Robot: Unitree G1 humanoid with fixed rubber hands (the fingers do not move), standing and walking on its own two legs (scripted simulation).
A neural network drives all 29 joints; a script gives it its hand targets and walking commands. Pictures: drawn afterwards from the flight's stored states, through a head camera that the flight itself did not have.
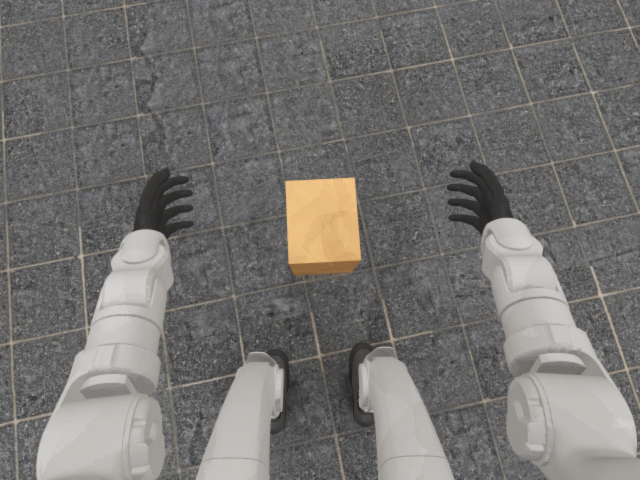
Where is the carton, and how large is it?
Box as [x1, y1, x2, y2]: [285, 178, 360, 275]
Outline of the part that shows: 354,178 285,181 288,261 294,275 351,272 360,260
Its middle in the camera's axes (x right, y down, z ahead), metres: +0.01 -0.01 +0.99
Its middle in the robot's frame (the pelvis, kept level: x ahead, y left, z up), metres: +0.50 -0.01 -0.58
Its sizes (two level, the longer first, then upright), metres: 0.194 0.161 0.231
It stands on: the floor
